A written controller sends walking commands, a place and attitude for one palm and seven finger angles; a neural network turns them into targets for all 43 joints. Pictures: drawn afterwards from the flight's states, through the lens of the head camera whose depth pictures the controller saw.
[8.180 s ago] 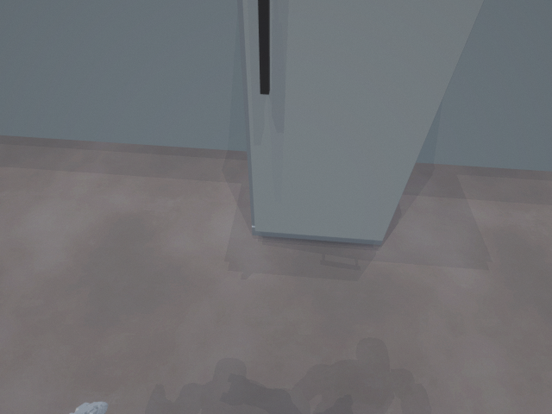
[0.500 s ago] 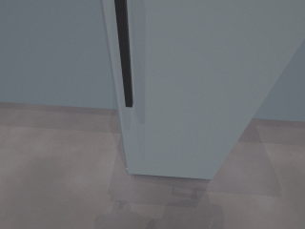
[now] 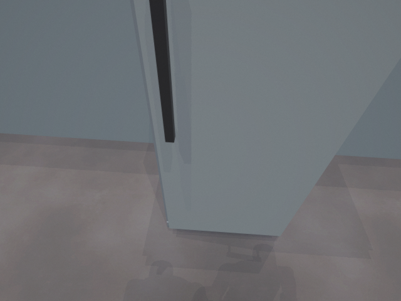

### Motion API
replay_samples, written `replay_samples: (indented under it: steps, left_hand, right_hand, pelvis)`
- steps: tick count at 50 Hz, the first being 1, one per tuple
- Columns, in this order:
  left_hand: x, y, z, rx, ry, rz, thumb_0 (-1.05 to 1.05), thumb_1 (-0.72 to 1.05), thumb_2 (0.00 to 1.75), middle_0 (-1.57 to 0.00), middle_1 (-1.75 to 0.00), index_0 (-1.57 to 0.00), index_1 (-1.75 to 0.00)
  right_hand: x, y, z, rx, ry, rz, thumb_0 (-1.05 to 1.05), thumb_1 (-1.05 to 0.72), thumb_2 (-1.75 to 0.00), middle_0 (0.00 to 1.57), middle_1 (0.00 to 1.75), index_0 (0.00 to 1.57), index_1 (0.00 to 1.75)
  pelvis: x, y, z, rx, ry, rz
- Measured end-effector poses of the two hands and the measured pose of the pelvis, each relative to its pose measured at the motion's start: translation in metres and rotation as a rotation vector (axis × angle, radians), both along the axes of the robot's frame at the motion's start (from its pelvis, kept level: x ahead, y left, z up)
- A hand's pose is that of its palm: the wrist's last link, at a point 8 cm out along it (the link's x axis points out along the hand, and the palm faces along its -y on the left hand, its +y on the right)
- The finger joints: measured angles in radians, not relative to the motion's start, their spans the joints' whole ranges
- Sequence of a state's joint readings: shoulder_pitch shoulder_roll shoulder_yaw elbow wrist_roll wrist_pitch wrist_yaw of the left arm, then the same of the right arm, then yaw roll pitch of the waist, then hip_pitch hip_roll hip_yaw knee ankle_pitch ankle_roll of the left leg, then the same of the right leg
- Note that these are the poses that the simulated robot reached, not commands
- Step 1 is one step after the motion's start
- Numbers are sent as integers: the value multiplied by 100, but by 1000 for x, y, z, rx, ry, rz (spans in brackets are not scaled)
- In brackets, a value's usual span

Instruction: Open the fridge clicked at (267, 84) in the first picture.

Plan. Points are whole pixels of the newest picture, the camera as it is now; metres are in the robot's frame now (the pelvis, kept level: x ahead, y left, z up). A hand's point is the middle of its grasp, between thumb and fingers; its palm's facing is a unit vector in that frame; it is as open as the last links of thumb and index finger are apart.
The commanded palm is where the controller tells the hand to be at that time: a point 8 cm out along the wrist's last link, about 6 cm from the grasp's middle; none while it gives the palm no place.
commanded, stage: shuffle to correct the standing spot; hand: left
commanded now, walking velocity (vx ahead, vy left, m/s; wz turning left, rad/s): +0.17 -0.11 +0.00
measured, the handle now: (164, 52) +0.53 +0.12 +0.24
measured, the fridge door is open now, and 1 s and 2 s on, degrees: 0 0 0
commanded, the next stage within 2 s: come to a stop and stand still in 0.18 s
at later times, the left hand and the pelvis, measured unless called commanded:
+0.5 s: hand out of the picture +0.00 +0.11 -0.18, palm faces +0.07 -0.99 -0.16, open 7.4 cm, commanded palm none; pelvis +0.06 -0.03 -0.01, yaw +0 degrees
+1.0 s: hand out of the picture +0.05 +0.18 -0.18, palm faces +0.04 -0.97 -0.24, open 7.4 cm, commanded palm none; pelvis +0.02 -0.01 -0.01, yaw +1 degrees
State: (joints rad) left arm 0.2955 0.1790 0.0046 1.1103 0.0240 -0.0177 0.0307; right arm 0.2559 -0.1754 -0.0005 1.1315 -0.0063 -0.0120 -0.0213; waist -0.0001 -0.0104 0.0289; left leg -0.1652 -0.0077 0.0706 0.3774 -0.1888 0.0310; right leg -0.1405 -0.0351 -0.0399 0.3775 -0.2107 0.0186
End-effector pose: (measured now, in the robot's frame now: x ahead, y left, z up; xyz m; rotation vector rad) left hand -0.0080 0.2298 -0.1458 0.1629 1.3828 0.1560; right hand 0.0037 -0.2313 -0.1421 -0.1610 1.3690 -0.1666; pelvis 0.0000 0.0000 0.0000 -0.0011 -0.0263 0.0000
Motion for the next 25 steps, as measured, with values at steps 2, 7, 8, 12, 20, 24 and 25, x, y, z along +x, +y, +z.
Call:
replay_samples:
  steps: [2, 7, 8, 12, 20, 24, 25]
  left_hand:
    - [2, 1, 0, 3, -3, -1, 0, 90, 90, -20, -30, -20, -30]
    - [5, -3, -2, -1, 11, -3, 0, 90, 90, -20, -30, -20, -30]
    - [5, -5, -2, -5, 18, -4, 0, 90, 90, -20, -30, -20, -30]
    - [3, -17, -5, -19, 49, 4, 0, 91, 90, -20, -30, -20, -30]
    - [3, -52, -7, -36, 99, 63, 0, 90, 90, -20, -30, -20, -30]
    - [5, -66, -9, -55, 130, 80, 0, 90, 90, -20, -30, -20, -30]
    - [7, -68, -8, -57, 132, 83, 0, 90, 90, -20, -30, -20, -30]
  right_hand:
    - [3, -2, 0, -4, -4, 3, 0, -90, -90, 20, 30, 20, 30]
    - [6, -1, -1, 2, -1, -6, 0, -91, -90, 20, 30, 20, 30]
    - [5, 0, -2, 7, 3, -11, 0, -91, -90, 20, 30, 20, 30]
    - [3, 2, -8, 31, 31, -34, 0, -91, -90, 20, 30, 20, 30]
    - [8, -6, -18, 55, 110, -45, 0, -90, -90, 20, 30, 20, 30]
    - [27, -9, -15, 40, 109, -42, 1, -91, -90, 20, 30, 20, 30]
    - [33, -9, -14, 36, 101, -40, 1, -91, -90, 20, 30, 20, 30]
  pelvis:
    - [1, 0, 0, 0, 0, 0]
    - [7, -3, -1, 7, 6, -5]
    - [9, -4, -2, 9, 8, -6]
    - [21, -10, -4, 20, 17, -9]
    - [52, -30, -11, -2, 27, 1]
    - [61, -34, -10, -1, 32, 4]
    - [61, -34, -9, 0, 33, 5]
